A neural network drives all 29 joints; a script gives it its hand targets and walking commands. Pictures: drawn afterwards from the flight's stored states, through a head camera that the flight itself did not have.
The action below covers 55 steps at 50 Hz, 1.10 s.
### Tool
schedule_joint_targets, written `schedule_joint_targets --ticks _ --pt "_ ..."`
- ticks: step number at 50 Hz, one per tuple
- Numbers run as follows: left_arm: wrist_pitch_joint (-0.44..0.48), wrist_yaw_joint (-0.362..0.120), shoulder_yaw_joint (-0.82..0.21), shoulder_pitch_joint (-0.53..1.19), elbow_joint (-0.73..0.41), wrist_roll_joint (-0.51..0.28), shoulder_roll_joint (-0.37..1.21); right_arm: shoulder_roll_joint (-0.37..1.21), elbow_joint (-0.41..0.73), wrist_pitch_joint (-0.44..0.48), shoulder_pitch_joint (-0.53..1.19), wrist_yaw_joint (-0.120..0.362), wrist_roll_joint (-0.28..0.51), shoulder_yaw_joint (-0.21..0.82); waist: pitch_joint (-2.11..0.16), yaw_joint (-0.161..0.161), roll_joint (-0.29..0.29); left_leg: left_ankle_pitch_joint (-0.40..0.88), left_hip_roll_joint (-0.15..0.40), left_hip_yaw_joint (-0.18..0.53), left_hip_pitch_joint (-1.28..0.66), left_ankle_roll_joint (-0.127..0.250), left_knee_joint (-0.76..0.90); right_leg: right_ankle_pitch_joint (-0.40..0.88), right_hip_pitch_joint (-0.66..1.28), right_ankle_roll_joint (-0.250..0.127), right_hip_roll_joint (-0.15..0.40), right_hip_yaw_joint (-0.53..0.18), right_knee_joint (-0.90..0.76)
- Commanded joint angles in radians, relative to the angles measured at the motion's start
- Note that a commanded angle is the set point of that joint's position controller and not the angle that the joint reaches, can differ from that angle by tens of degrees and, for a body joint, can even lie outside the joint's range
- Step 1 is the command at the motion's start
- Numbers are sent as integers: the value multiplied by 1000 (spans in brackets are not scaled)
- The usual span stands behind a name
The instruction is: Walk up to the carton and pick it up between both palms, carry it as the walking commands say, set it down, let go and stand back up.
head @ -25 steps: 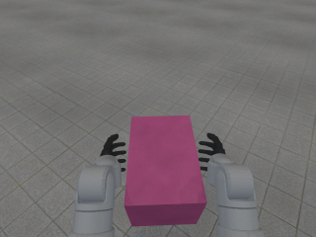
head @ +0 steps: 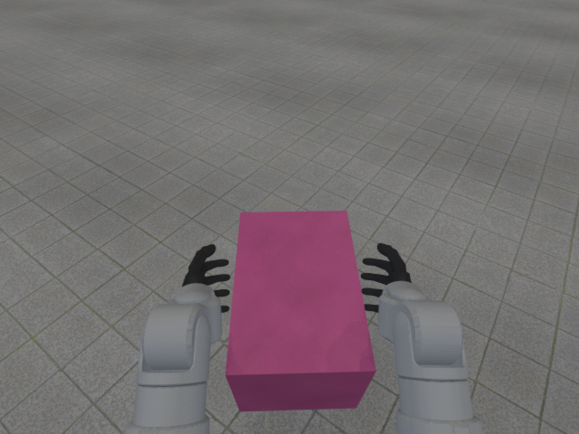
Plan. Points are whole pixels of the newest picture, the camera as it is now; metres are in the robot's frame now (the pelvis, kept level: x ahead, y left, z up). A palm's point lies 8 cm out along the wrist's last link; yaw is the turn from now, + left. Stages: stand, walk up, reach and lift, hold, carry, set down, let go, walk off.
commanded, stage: carry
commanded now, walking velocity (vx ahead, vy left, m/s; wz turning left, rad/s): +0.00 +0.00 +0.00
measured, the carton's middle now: (295, 306) +0.34 +0.01 +0.00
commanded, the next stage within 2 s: hold in 0.06 s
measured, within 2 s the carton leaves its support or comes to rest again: neither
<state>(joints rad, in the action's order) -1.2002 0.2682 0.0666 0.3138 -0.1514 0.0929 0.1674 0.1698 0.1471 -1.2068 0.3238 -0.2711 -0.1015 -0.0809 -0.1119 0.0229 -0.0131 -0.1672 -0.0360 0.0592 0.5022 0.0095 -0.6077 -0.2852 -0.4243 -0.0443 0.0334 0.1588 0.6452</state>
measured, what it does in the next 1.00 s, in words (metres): stands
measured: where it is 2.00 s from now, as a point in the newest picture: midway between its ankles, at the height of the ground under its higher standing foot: outside the picture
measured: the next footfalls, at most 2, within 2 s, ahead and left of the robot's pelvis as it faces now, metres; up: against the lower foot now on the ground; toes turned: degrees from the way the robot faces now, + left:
none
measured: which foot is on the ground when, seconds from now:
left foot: down 0.00-1.00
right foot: down 0.00-1.00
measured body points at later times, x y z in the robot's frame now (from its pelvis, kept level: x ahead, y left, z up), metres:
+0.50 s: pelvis +0.02 +0.00 +0.00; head -0.01 +0.01 +0.45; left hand +0.35 +0.12 +0.04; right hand +0.34 -0.14 +0.04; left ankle +0.09 +0.11 -0.72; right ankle +0.03 -0.09 -0.72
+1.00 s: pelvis +0.00 +0.00 +0.00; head +0.01 +0.01 +0.45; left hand +0.33 +0.10 -0.01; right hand +0.30 -0.16 -0.02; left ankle +0.09 +0.11 -0.72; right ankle +0.03 -0.09 -0.72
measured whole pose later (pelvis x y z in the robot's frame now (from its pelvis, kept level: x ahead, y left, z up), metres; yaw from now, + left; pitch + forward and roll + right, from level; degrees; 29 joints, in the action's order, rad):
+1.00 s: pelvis +0.00 +0.00 +0.00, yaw -3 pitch +1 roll +0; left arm -0.48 0.06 0.27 0.40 0.60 0.23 0.19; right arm 0.18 -0.58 -0.53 0.36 -0.09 -0.30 -0.37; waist -0.03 0.01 0.01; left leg -0.20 -0.04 0.06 0.44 0.01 -0.62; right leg -0.28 -0.38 -0.04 0.00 0.10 0.64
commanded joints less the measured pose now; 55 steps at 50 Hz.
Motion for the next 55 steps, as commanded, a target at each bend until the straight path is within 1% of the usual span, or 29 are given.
schedule_joint_targets --ticks 1,3,4,5,6,9,12,14,15,17,19,20,21,24,25,26,29,30,33,36,37,41,42,43,44,45,47,52,55 --pt "61 -281 -446 479 -79 -316 1086 1048 39 55 489 267 308 458 -283 -15 47 -69 57 0 -84 40 68 -270 148 -47 145 -143 -244" --pt "72 -286 -459 509 -110 -333 1117 1062 61 64 489 272 309 456 -313 -17 57 -86 51 -7 -108 41 24 -257 136 -62 167 -157 -248" --pt "231 -324 -108 296 241 18 766 711 -290 216 268 292 -41 105 134 -22 120 -369 -80 71 -105 72 137 -375 62 -9 -45 -237 -278" --pt "307 -339 -2 394 592 -12 584 615 -641 297 314 288 -44 -85 34 -63 106 -339 -75 55 -155 60 137 -326 77 -6 -55 -225 -246" --pt "402 -362 -143 426 705 -75 663 652 -691 403 356 305 -29 3 -143 -104 92 -299 -51 33 -238 38 132 -239 130 7 -62 -216 -217" --pt "536 -432 -490 691 255 -224 951 971 -380 534 450 354 127 341 -462 -164 4 -31 -60 58 -319 11 48 95 232 37 -59 -256 -146" --pt "569 -455 -519 912 222 -243 1108 1097 -220 568 799 400 247 489 -642 -114 -26 36 -78 57 -303 12 15 165 322 34 -76 -248 -88" --pt "562 -459 -518 815 250 -232 1140 1141 -132 566 854 412 289 580 -645 -89 10 100 -87 50 -338 25 3 230 327 50 -80 -253 -91" --pt "543 -462 -506 765 338 -219 1156 1126 -185 558 815 418 266 541 -598 -120 41 39 -90 45 -371 20 13 145 271 49 -86 -240 -103" --pt "536 -472 -422 740 406 -161 1095 1140 -333 533 735 420 214 466 -488 -91 41 -32 -88 56 -297 32 27 55 261 52 -66 -275 -141" --pt "510 -476 -346 690 525 -102 1057 1087 -512 516 605 438 150 346 -272 -86 -40 -125 -91 40 -251 19 65 -61 180 32 -58 -263 -164" --pt "511 -481 -337 706 530 -115 1036 1083 -617 507 512 439 105 267 -250 -136 3 -127 -83 52 -287 21 79 -69 133 30 -62 -260 -181" --pt "510 -486 -305 726 568 -98 1014 1069 -648 511 529 439 98 236 -220 -126 3 -136 -91 48 -286 17 69 -121 107 18 -53 -274 -195" --pt "501 -504 -331 641 595 -99 1060 1051 -553 533 529 445 91 240 -312 -146 -43 30 -88 36 -353 5 83 90 181 36 -68 -249 -190" --pt "498 -506 -350 654 570 -117 1059 1070 -528 522 550 449 97 282 -326 -156 54 54 -80 37 -328 17 93 142 216 59 -86 -240 -180" --pt "517 -530 -509 494 534 -100 1202 1253 -413 554 508 448 121 348 -411 -142 -59 219 -15 101 -426 23 78 354 335 31 -93 -276 -150" --pt "546 -549 -544 555 443 -162 1235 1277 -332 564 492 437 126 387 -471 -177 25 305 -16 120 -387 24 67 491 393 39 -87 -287 -141" --pt "560 -554 -532 547 430 -142 1216 1263 -311 577 544 438 143 399 -520 -140 -14 293 -21 111 -345 23 65 511 446 48 -73 -290 -140" --pt "559 -550 -405 442 580 -66 1149 1212 -437 568 507 446 105 337 -395 -108 23 182 -28 118 -327 33 92 357 365 50 -75 -284 -161" --pt "584 -554 -259 495 736 5 1060 1120 -635 585 500 442 -16 149 -212 -151 71 -11 -20 102 -272 33 125 140 258 46 -69 -286 -202" --pt "588 -549 -230 503 749 24 1050 1104 -657 589 517 452 -13 134 -174 -123 0 -46 -19 99 -259 32 134 113 248 33 -68 -288 -193" --pt "661 -539 -165 579 816 49 1098 1042 -562 680 780 447 2 133 -68 -76 68 -169 -29 74 -241 38 75 -90 173 12 -73 -306 -185" --pt "678 -532 -195 653 780 45 1123 1062 -578 706 807 443 16 121 -123 -96 1 -149 -29 74 -285 34 65 -71 146 -2 -71 -304 -174" --pt "706 -518 -196 703 712 37 1102 1077 -609 711 801 451 16 139 -96 -71 31 -135 -28 71 -258 37 69 -58 166 11 -71 -296 -161" --pt "732 -525 -233 779 683 15 1106 1066 -559 738 846 440 16 115 -152 -113 21 -144 -27 66 -306 42 48 -60 140 9 -72 -302 -157" --pt "745 -516 -198 806 704 37 1080 1061 -624 752 880 443 10 101 -171 -88 -9 -189 -29 63 -286 38 38 -102 139 -3 -68 -291 -138" --pt "781 -504 -176 856 746 41 1079 1056 -705 783 911 438 -16 61 -201 -105 55 -249 -30 62 -242 43 11 -163 85 0 -81 -271 -110" --pt "830 -463 -93 793 816 98 1034 1004 -790 847 874 433 -55 47 -199 -51 11 -231 -35 57 -192 38 -4 -134 70 -7 -81 -288 -79" --pt "843 -451 -82 674 885 146 983 932 -823 872 745 425 -114 10 -136 -93 25 -171 -36 69 -171 36 -3 -59 10 0 -101 -278 -80"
